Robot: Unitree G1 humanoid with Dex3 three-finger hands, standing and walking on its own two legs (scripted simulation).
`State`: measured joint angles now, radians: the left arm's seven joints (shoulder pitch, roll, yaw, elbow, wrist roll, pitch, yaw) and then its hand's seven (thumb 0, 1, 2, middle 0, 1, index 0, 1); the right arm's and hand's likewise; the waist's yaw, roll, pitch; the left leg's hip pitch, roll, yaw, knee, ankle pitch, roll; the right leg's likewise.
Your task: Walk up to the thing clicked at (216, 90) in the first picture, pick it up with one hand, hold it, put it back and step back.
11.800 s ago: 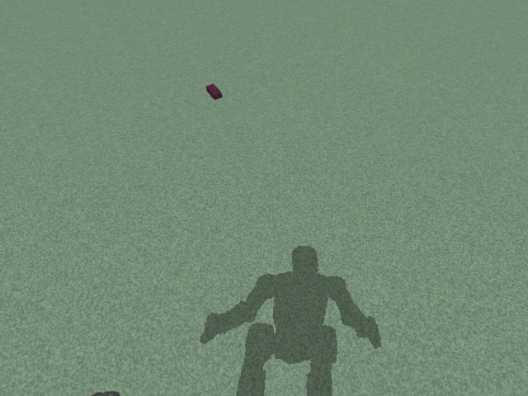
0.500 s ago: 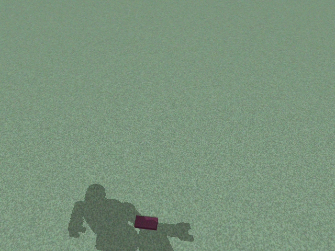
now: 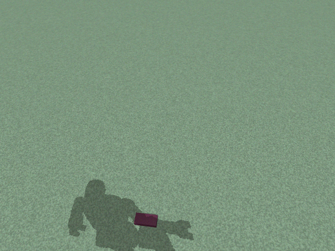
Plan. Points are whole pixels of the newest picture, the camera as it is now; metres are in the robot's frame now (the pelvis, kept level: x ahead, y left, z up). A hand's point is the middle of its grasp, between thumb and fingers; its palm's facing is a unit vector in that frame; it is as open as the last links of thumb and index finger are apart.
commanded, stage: stand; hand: left
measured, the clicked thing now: (146, 219) +0.37 +0.15 -0.77
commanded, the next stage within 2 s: walk up in 0.30 s
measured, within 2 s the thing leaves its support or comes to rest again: neither
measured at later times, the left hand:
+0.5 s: hand out of the picture +0.08 +0.25 -0.16, palm faces -0.03 -0.94 -0.33, open 7.4 cm
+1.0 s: hand out of the picture +0.06 +0.21 -0.16, palm faces -0.03 -0.95 -0.33, open 7.4 cm
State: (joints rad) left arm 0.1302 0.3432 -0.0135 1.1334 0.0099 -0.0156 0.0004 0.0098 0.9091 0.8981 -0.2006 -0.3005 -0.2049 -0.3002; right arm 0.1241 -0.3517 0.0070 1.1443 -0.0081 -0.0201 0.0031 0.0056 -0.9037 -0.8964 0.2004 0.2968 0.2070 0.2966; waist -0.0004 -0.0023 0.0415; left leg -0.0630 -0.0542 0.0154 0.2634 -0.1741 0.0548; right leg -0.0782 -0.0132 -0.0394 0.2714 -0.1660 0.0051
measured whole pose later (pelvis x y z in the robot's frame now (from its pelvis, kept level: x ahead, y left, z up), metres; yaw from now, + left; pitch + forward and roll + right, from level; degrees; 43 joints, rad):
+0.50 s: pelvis +0.00 -0.01 +0.00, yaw -1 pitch -2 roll +0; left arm 0.11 0.37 0.02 1.09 0.01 0.03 -0.02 0.01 0.91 0.90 -0.20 -0.30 -0.20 -0.30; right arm 0.11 -0.34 -0.02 1.09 -0.01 -0.03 -0.02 0.01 -0.90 -0.90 0.20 0.30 0.21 0.30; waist 0.00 -0.03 0.07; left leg -0.08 -0.04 0.02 0.30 -0.19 0.05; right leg -0.10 0.00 -0.03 0.30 -0.17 -0.01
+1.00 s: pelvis -0.01 -0.04 +0.00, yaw -2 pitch -2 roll +0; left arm 0.15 0.35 0.04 1.08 0.02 0.02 -0.03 0.01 0.91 0.90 -0.20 -0.30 -0.20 -0.30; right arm 0.14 -0.35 -0.02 1.09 -0.02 -0.03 -0.02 0.01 -0.90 -0.90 0.20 0.30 0.21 0.30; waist 0.00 0.00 0.06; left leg -0.09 0.01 0.03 0.32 -0.19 0.00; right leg -0.11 0.05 -0.03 0.31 -0.17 -0.06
